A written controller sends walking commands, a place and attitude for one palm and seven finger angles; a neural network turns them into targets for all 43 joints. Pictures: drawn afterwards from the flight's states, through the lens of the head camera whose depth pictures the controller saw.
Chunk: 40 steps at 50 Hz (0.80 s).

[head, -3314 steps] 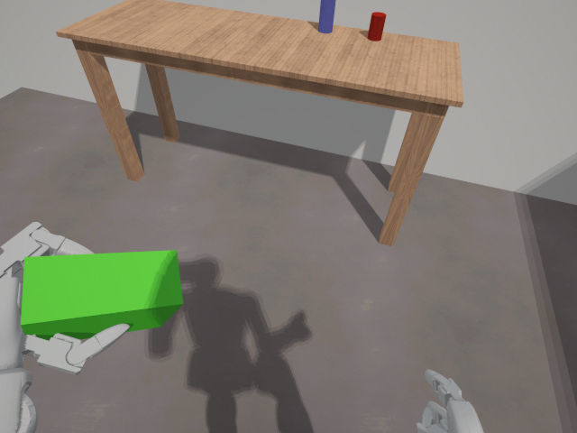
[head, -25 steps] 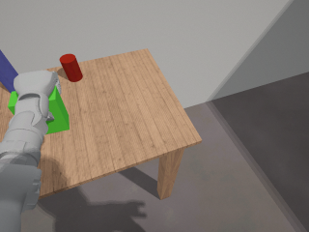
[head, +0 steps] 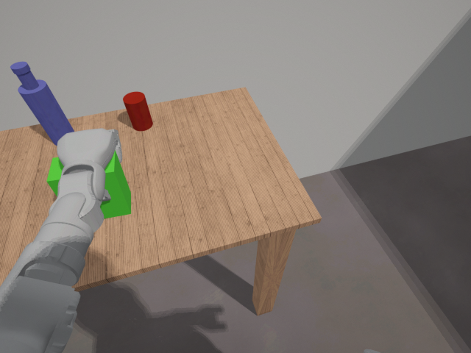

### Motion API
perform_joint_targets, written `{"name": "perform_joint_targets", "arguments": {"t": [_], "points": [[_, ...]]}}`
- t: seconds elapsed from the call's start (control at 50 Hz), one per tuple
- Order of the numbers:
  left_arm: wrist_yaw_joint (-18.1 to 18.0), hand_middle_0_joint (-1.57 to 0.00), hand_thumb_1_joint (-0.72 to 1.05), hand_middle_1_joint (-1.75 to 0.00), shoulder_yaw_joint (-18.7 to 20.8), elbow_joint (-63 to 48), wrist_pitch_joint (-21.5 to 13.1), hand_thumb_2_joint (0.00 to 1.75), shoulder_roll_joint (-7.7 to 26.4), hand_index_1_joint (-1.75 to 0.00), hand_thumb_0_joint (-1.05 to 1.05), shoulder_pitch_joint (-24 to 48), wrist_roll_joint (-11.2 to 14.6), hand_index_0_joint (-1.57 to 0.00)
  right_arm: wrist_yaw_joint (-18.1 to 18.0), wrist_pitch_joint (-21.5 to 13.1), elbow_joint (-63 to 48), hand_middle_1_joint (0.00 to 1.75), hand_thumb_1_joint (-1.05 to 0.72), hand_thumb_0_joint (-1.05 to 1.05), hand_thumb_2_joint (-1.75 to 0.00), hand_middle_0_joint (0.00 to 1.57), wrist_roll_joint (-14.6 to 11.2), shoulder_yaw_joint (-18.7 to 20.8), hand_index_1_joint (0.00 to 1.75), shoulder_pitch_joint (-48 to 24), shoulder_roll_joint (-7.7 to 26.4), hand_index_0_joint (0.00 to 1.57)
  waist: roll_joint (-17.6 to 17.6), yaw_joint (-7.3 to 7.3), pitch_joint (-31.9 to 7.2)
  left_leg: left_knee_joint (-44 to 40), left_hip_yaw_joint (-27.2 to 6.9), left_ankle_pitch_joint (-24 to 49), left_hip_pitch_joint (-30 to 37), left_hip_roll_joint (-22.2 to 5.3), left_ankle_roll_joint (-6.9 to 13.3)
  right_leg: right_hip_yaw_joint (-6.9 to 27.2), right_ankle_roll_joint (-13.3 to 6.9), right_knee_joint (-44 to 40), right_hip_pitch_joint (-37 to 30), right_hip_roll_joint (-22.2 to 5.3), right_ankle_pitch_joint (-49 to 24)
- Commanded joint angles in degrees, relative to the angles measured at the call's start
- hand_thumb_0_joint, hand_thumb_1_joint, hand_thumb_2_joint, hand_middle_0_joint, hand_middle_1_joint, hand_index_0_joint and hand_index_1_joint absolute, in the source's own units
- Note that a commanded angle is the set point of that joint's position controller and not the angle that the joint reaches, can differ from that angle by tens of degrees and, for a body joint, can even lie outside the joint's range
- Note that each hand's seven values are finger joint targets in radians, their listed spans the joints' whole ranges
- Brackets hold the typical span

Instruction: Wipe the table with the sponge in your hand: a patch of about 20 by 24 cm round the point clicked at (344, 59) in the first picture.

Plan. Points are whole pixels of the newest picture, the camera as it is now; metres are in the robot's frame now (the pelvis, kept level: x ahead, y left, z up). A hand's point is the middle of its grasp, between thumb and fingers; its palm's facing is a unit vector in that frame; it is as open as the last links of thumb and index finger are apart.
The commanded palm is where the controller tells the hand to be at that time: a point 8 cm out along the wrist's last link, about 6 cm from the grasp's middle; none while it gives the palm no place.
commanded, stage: wipe back along the middle lane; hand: left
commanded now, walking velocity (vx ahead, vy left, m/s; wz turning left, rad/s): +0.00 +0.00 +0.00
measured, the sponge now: (98, 195) +0.40 +0.30 +0.02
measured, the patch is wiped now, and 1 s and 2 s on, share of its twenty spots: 0.40 0.60 0.70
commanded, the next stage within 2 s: slide across to the third lane in 0.52 s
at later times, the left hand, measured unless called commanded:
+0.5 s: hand (103, 189) +0.36 +0.26 +0.08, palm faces -0.01 -0.01 -1.00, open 10.1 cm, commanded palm +0.32 +0.25 +0.11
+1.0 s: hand (124, 200) +0.34 +0.21 +0.08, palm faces +0.00 -0.02 -1.00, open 10.1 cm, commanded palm +0.32 +0.20 +0.13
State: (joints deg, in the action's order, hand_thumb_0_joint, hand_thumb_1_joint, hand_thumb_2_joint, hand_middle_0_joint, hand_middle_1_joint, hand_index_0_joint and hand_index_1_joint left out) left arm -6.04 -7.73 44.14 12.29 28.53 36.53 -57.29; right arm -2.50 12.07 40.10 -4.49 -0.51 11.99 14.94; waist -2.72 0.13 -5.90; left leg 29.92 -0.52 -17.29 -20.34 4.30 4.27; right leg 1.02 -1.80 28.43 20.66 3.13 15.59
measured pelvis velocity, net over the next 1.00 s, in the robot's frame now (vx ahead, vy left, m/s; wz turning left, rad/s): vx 0.00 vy -0.02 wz -0.01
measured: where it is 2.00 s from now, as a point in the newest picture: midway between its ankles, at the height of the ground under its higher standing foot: outside the picture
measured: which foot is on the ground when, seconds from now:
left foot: down 0.00-1.00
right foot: down 0.00-1.00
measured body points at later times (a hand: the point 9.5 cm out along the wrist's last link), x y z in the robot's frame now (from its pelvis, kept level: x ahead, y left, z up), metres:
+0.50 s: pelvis +0.00 -0.02 +0.00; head +0.01 -0.04 +0.45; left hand +0.36 +0.25 +0.14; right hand +0.17 -0.26 -0.11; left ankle -0.03 +0.07 -0.73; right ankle -0.02 -0.11 -0.73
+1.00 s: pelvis +0.00 -0.02 +0.00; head +0.00 -0.06 +0.45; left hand +0.34 +0.21 +0.14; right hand +0.19 -0.25 -0.11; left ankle -0.03 +0.07 -0.73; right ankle -0.02 -0.11 -0.73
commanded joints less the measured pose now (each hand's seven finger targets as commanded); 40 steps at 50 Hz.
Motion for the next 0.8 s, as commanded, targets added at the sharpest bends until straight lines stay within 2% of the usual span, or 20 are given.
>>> {"name": "perform_joint_targets", "arguments": {"t": [0.0,0.08,0.1,0.16,0.2,0.24,0.28,0.3,0.32,0.4,0.42,0.46,0.5,0.52,0.58,0.6,0.66,0.7,0.72,0.78], "points": [[1.5,-1.2,0.1,-1.6,1.9,-6.5,-0.2,1.3,9.5,-1.6,0.0,12.9,-0.8,-1.2,-1.0,-2.0,-7.1,0.3,-0.9,0.0,-0.9,0.2,0.4,2.3,0.3,-3.9,9.0,0.2,1.2,-0.83,-12.5,-2.9,-2.9,22.2,6.7,-3.5,-4.4,0.8,-2.8,-1.4,-6.0,-0.4,-14.2],[1.5,-1.2,0.1,-1.6,-1.4,-10.2,0.0,1.3,4.5,-1.6,0.0,8.9,0.1,-1.2,-0.5,-2.5,-7.6,0.3,-0.9,0.0,-0.9,0.2,0.4,2.6,0.3,-4.6,8.4,0.2,2.3,-0.58,-12.6,-2.2,-2.9,24.1,8.5,-3.7,-4.6,0.6,-2.5,-1.2,-5.7,-0.4,-14.7],[1.5,-1.2,0.1,-1.6,1.1,-10.4,0.3,1.3,6.6,-1.6,0.0,8.0,0.3,-1.2,-0.6,-2.5,-7.8,0.3,-0.9,0.0,-0.9,0.2,0.5,2.6,0.3,-5.1,8.6,0.2,2.5,-1.31,-12.6,-2.3,-3.1,24.2,8.1,-3.7,-4.4,1.0,-2.7,-1.3,-6.2,-0.2,-15.1],[1.1,-1.2,0.1,-1.6,1.1,-11.4,1.2,1.3,6.4,-1.6,0.0,6.0,1.1,-1.2,-0.8,-2.6,-8.0,0.3,-0.9,0.0,-0.9,0.2,0.2,2.3,0.3,-5.9,8.5,0.2,4.8,-1.28,-11.3,-2.8,-2.2,21.0,6.2,-3.2,-3.9,1.0,-2.4,-1.5,-8.3,-0.5,-15.4],[1.1,-1.2,0.1,-1.6,1.6,-13.5,2.0,1.3,6.4,-1.6,0.0,4.6,1.0,-1.2,-0.7,-2.6,-8.4,0.3,-0.9,0.0,-0.9,0.2,0.2,2.2,0.3,-7.2,8.6,0.2,3.9,-1.97,-10.9,-3.2,-2.6,21.3,6.2,-3.2,-3.8,1.6,-2.8,-1.6,-8.0,-0.4,-15.3],[1.1,-1.2,0.1,-1.6,-0.9,-15.1,2.8,1.3,3.9,-1.6,0.0,4.2,1.1,-1.2,-0.5,-2.9,-8.5,0.3,-0.9,0.0,-0.9,0.2,0.1,2.2,0.3,-7.5,8.2,0.2,3.8,-1.43,-10.4,-3.1,-2.1,21.0,6.9,-3.0,-3.6,1.4,-2.5,-1.7,-8.3,-0.5,-15.6],[1.2,-1.2,0.1,-1.6,-1.0,-15.3,3.7,1.3,4.4,-1.6,0.0,3.9,0.6,-1.2,-0.5,-3.1,-8.5,0.3,-0.9,0.0,-0.9,0.2,0.0,1.9,0.3,-8.1,8.2,0.2,3.8,-1.22,-9.0,-3.2,-1.7,19.5,6.1,-2.7,-3.2,1.7,-2.5,-2.0,-8.4,-0.5,-15.5],[1.2,-1.2,0.1,-1.6,1.6,-15.9,4.1,1.3,6.9,-1.6,0.0,3.4,0.5,-1.2,-0.6,-3.0,-8.7,0.3,-0.9,0.0,-0.9,0.2,0.1,1.8,0.3,-8.6,8.5,0.2,3.6,-2.01,-9.9,-3.5,-1.9,19.0,5.8,-2.6,-3.0,2.6,-2.9,-2.2,-9.3,-0.4,-15.6],[1.4,-1.2,0.1,-1.6,-0.4,-16.9,4.2,1.3,4.9,-1.6,0.0,3.7,0.7,-1.2,-0.7,-3.2,-8.9,0.3,-0.9,0.0,-0.9,0.2,0.1,1.7,0.3,-8.6,8.1,0.2,4.2,-1.32,-9.9,-3.3,-1.5,19.1,5.8,-2.5,-2.7,2.3,-2.5,-2.0,-10.1,-0.6,-16.4],[1.8,-1.2,0.1,-1.6,3.6,-19.2,4.4,1.3,8.1,-1.6,0.0,-3.8,1.4,-1.2,-0.7,-3.7,-9.6,0.3,-0.9,0.0,-0.9,0.2,0.2,1.4,0.3,-10.4,8.4,0.2,4.1,-3.24,-11.3,-3.4,-1.5,20.2,5.1,-2.0,-2.4,4.3,-2.8,-1.8,-13.6,-0.7,-19.9],[1.9,-1.2,0.1,-1.6,1.2,-19.6,4.4,1.3,5.4,-1.6,0.0,-4.2,1.7,-1.2,-0.6,-3.8,-9.6,0.3,-0.9,0.0,-0.9,0.2,0.0,1.2,0.3,-10.3,7.7,0.2,4.4,-2.42,-10.4,-3.2,-1.1,20.4,5.3,-2.0,-2.3,3.6,-2.4,-1.7,-13.5,-0.8,-20.3],[2.2,-1.2,0.1,-1.6,1.2,-22.1,4.4,1.3,5.1,-1.6,0.0,-6.7,2.0,-1.2,-0.4,-4.2,-9.9,0.3,-0.9,0.0,-0.9,0.2,0.1,1.4,0.3,-10.7,7.9,0.2,4.5,-2.55,-10.4,-3.1,-0.9,21.2,5.7,-1.9,-2.2,4.1,-2.3,-1.8,-13.9,-0.8,-21.8],[2.3,-1.2,0.1,-1.6,4.5,-23.4,5.0,1.3,8.2,-1.6,0.0,-9.4,2.4,-1.2,-0.4,-4.2,-10.3,0.3,-0.9,0.0,-0.9,0.2,0.1,1.2,0.3,-11.9,8.2,0.2,4.6,-3.54,-10.1,-3.4,-1.1,20.8,5.4,-1.8,-2.0,5.1,-2.5,-2.0,-15.0,-0.7,-22.5],[2.4,-1.2,0.1,-1.6,3.0,-24.1,5.1,1.3,6.7,-1.6,0.0,-9.1,2.5,-1.2,-0.4,-4.3,-10.2,0.3,-0.9,0.0,-0.9,0.2,0.0,1.1,0.3,-11.7,7.8,0.2,5.0,-2.88,-9.1,-3.4,-0.8,20.6,5.0,-1.8,-1.9,4.5,-2.3,-1.8,-15.2,-0.9,-22.9],[2.5,-1.2,0.1,-1.6,2.9,-27.2,5.8,1.3,6.0,-1.6,0.0,-12.2,2.9,-1.2,-0.3,-4.7,-10.6,0.3,-0.9,0.0,-0.9,0.2,0.0,1.2,0.3,-12.6,7.8,0.2,4.7,-3.33,-8.5,-3.5,-0.8,21.4,5.7,-1.7,-2.0,4.7,-2.2,-2.0,-15.2,-0.9,-23.5],[2.6,-1.2,0.1,-1.6,5.3,-27.8,6.2,1.3,8.6,-1.6,0.0,-12.6,2.9,-1.2,-0.4,-4.6,-10.7,0.3,-0.9,0.0,-0.9,0.2,0.1,1.1,0.3,-13.3,8.2,0.2,4.2,-3.96,-9.1,-3.6,-1.1,20.9,5.7,-1.7,-1.9,5.5,-2.5,-2.0,-15.8,-0.8,-23.4],[2.9,-1.2,0.1,-1.6,0.1,-30.4,7.7,1.3,4.4,-1.6,0.0,-5.4,2.3,-1.2,-0.6,-4.5,-10.2,0.3,-0.9,0.0,-0.9,0.2,0.2,1.2,0.3,-13.4,7.8,0.2,4.7,-1.85,-7.3,-4.0,-0.7,19.4,6.7,-1.8,-1.6,4.5,-2.2,-3.0,-13.3,-0.8,-20.7],[2.9,-1.2,0.1,-1.6,1.8,-32.3,8.5,1.3,6.5,-1.6,0.0,-4.1,1.9,-1.2,-0.8,-4.6,-10.4,0.3,-0.9,0.0,-0.9,0.2,0.3,1.2,0.3,-14.5,8.1,0.2,3.3,-2.48,-8.9,-4.0,-1.0,20.1,7.9,-1.7,-1.5,5.2,-2.6,-3.1,-13.5,-0.7,-20.8],[3.1,-1.2,0.1,-1.6,-0.2,-33.7,8.4,1.3,4.8,-1.6,0.0,-1.5,1.7,-1.2,-0.9,-4.6,-10.1,0.3,-0.9,0.0,-0.9,0.2,0.4,1.4,0.3,-14.2,7.7,0.2,3.6,-1.71,-9.7,-3.7,-0.9,20.8,8.9,-1.7,-1.4,4.7,-2.4,-2.9,-13.5,-0.8,-21.1],[3.2,-1.2,0.1,-1.6,-2.8,-36.1,7.9,1.3,1.8,-1.6,0.0,-2.9,1.5,-1.2,-0.7,-5.2,-10.1,0.3,-0.9,0.0,-0.9,0.2,0.7,1.4,0.3,-14.5,7.1,0.2,2.2,-2.04,-11.7,-3.2,-1.2,24.0,11.1,-1.6,-1.7,4.3,-2.5,-2.3,-13.7,-0.7,-22.6]]}}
